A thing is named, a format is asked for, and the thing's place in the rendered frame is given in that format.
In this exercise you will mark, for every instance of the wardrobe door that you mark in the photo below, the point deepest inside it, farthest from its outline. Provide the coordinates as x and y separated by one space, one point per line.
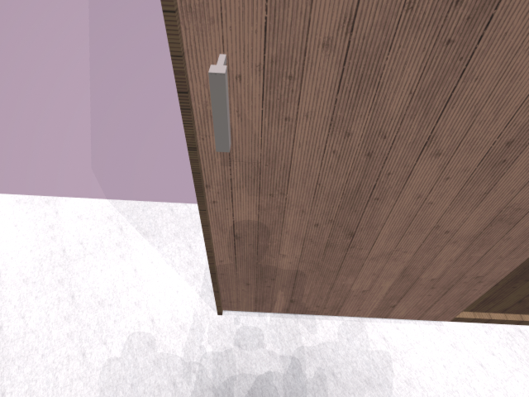
509 295
379 161

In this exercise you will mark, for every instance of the handle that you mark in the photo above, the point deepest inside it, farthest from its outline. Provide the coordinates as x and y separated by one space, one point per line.
220 104

